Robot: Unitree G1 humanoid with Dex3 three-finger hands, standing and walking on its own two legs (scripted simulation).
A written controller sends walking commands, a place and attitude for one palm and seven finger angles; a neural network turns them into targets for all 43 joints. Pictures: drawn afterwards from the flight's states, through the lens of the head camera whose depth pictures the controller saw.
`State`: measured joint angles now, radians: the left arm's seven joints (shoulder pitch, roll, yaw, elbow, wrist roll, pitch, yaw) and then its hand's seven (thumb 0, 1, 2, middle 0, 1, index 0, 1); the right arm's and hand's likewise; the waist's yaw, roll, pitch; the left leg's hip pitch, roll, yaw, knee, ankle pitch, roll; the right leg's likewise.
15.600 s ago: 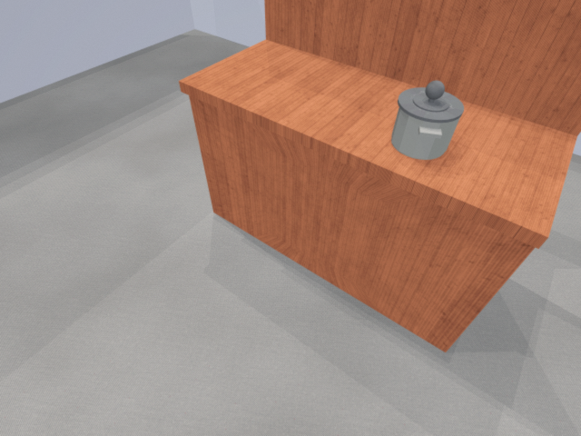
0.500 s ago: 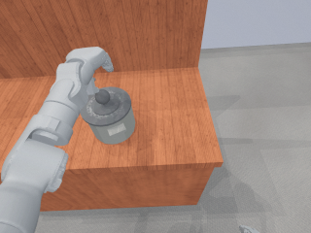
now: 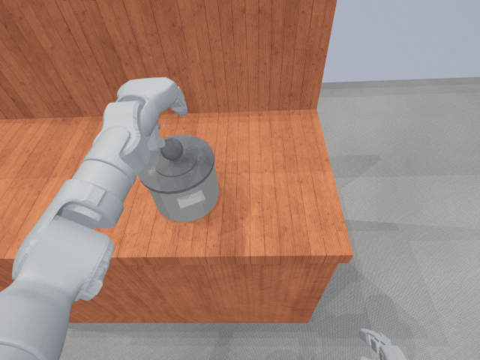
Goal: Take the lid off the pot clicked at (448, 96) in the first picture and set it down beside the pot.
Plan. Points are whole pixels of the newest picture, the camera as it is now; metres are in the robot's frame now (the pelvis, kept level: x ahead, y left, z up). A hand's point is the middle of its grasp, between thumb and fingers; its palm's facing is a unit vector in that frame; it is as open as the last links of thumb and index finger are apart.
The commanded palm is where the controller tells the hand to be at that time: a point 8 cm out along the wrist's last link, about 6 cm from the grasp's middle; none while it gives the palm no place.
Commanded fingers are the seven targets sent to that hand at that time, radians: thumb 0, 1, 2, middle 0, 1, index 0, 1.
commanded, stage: move the open hand above the knob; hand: left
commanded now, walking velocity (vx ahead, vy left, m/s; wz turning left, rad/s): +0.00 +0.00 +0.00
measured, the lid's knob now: (171, 149) +0.50 +0.15 +0.07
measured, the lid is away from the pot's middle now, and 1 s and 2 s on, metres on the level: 0.00 0.00 0.00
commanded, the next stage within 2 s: lower the open fingers around the knob in 0.08 s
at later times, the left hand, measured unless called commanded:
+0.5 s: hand (165, 133) +0.47 +0.14 +0.13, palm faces -0.30 -0.03 -0.95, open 10.2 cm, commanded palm +0.45 +0.14 +0.19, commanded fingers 0.00 -0.32 1.44 -0.82 -0.08 -0.82 -0.08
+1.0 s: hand (160, 150) +0.46 +0.15 +0.10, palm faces -0.33 -0.04 -0.94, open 10.2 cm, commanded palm +0.45 +0.15 +0.15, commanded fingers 0.00 -0.32 1.44 -0.82 -0.08 -0.82 -0.08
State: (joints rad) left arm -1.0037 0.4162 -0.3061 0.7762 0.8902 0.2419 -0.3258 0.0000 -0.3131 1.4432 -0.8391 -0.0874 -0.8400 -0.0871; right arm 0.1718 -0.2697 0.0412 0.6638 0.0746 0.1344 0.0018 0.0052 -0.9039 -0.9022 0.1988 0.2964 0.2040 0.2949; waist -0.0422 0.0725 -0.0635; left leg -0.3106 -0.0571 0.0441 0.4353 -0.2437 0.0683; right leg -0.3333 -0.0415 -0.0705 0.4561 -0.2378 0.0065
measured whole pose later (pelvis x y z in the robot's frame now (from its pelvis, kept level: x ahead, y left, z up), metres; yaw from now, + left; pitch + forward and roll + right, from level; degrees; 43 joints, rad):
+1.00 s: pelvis +0.00 +0.00 +0.00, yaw -1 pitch +8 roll +0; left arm -0.92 0.42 -0.27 0.87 0.90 0.16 -0.26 0.00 -0.31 1.44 -0.84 -0.09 -0.84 -0.09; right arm 0.21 -0.27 0.02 0.69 0.07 0.14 -0.02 0.00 -0.90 -0.90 0.20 0.30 0.20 0.29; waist -0.06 0.06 -0.07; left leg -0.35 -0.04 0.06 0.46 -0.26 0.07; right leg -0.37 -0.03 -0.05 0.45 -0.23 0.01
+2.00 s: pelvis +0.00 +0.00 +0.00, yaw -2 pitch +8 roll +0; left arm -0.93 0.40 -0.27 0.92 0.91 0.17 -0.22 0.00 0.07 1.04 -0.62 -0.88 -0.61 -0.87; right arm 0.21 -0.27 0.02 0.69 0.07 0.14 -0.03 0.00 -0.90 -0.90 0.20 0.30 0.20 0.30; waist -0.06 0.06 -0.08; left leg -0.35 -0.03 0.06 0.47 -0.26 0.06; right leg -0.37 -0.02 -0.05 0.46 -0.23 0.00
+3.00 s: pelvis +0.00 +0.00 +0.00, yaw -2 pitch +9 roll -1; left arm -0.98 0.41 -0.28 0.98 0.91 0.18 -0.22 0.00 0.22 0.75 -0.72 -0.96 -0.71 -0.96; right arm 0.25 -0.27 0.02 0.71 0.07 0.14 -0.04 0.00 -0.90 -0.90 0.20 0.30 0.21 0.30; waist -0.08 0.06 -0.08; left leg -0.37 -0.03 0.07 0.47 -0.26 0.07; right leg -0.39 -0.02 -0.04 0.46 -0.23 0.00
